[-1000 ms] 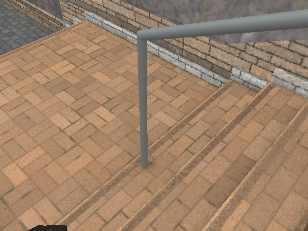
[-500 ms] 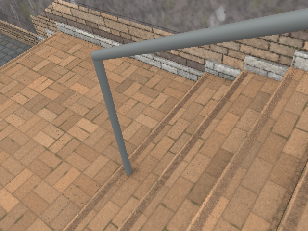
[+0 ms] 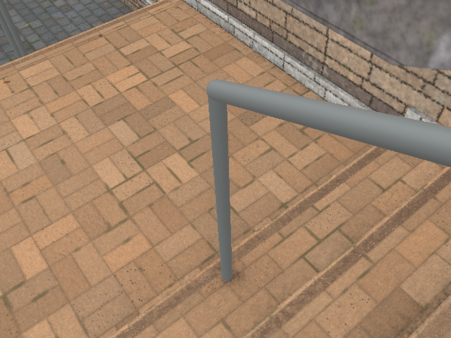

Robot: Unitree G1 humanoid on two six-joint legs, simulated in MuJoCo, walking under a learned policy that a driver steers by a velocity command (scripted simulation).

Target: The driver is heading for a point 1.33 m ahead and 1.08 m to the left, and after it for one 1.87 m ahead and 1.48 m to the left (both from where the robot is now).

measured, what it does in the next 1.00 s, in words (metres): goes down, turning left: right foot 0.15 m lower, then left foot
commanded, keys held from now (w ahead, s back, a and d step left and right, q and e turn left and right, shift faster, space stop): q+shift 1.00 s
